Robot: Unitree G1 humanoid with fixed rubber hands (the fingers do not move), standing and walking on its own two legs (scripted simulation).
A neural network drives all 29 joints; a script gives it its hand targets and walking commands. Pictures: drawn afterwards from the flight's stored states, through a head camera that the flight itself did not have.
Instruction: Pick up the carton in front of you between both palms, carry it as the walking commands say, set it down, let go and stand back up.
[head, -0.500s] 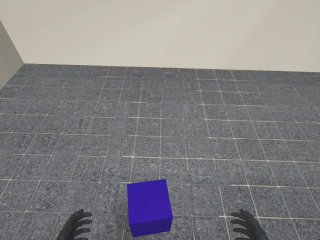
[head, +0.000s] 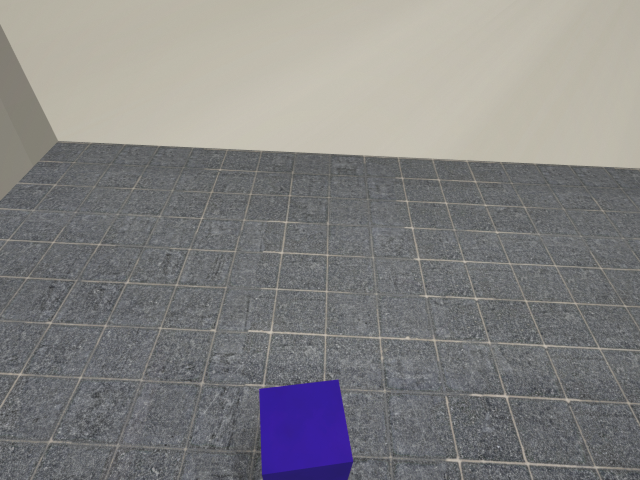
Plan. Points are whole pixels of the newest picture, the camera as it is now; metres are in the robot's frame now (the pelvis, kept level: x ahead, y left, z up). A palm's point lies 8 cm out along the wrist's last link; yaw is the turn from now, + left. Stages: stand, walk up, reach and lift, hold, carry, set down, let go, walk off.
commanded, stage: stand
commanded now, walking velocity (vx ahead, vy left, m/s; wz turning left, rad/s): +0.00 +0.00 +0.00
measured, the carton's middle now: (303, 440) +0.41 +0.03 -0.64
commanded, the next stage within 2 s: none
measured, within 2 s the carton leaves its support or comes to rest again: neither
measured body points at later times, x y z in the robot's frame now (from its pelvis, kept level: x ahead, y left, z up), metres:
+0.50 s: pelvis +0.03 +0.01 -0.01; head +0.02 +0.02 +0.44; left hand +0.07 +0.27 -0.14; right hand +0.09 -0.25 -0.13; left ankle -0.03 +0.11 -0.73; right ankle -0.06 -0.12 -0.73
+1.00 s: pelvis +0.01 +0.01 +0.00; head +0.01 +0.02 +0.45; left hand -0.02 +0.25 -0.16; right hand +0.00 -0.23 -0.15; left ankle -0.03 +0.11 -0.73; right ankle -0.06 -0.12 -0.73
